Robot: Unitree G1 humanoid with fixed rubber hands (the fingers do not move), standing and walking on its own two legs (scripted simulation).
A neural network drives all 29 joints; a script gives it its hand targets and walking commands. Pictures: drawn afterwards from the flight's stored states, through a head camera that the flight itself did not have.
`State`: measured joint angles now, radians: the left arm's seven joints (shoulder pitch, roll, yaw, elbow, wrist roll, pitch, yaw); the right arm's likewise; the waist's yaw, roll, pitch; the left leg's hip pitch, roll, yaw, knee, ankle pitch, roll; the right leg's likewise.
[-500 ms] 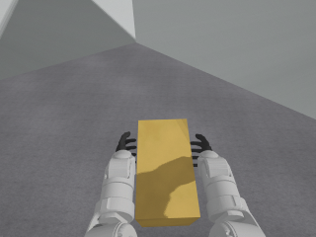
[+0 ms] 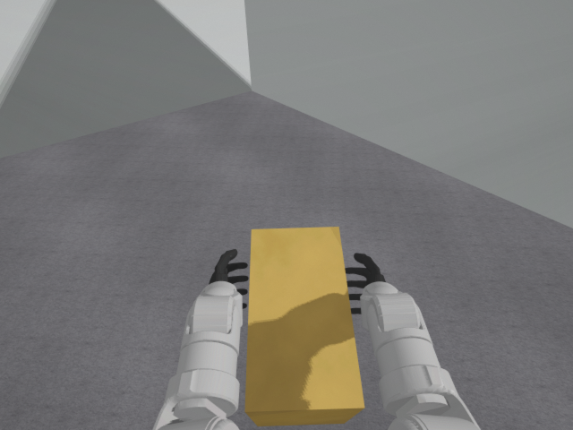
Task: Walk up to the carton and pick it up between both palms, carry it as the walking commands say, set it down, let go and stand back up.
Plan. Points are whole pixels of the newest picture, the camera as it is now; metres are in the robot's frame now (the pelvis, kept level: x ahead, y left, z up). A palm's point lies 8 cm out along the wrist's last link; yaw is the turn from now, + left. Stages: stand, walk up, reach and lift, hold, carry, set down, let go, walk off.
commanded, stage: reach and lift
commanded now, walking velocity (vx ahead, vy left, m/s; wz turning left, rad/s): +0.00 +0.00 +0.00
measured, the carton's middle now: (298, 327) +0.32 +0.00 -0.02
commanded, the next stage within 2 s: hold in 0.20 s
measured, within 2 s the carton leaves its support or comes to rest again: neither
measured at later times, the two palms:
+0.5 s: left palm (221, 299) +0.31 +0.12 +0.07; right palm (377, 301) +0.30 -0.12 +0.06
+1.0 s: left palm (218, 296) +0.31 +0.12 +0.07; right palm (370, 296) +0.31 -0.11 +0.06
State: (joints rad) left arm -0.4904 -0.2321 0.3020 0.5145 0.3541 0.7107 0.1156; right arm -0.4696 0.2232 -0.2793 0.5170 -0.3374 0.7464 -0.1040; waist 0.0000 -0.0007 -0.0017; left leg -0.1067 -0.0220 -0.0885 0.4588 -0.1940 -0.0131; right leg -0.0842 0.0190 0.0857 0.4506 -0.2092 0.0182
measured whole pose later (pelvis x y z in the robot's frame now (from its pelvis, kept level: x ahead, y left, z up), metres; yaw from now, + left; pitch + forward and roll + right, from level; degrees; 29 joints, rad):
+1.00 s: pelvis +0.00 +0.00 -0.01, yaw +1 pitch -2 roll -1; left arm -0.46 -0.22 0.22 0.42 0.30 0.75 0.14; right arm -0.43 0.21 -0.20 0.41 -0.30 0.80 -0.13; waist 0.00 -0.01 -0.09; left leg -0.30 -0.03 -0.11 0.56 -0.22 -0.02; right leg -0.27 0.01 0.06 0.54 -0.24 0.02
